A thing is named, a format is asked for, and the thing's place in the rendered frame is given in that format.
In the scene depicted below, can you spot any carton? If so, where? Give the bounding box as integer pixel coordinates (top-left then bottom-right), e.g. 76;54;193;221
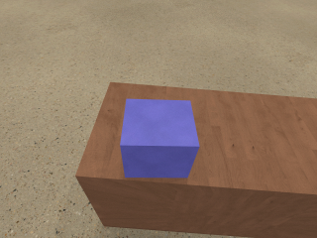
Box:
120;98;200;179

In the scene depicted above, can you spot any pedestal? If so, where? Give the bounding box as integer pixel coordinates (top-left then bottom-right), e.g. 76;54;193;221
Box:
75;81;317;238

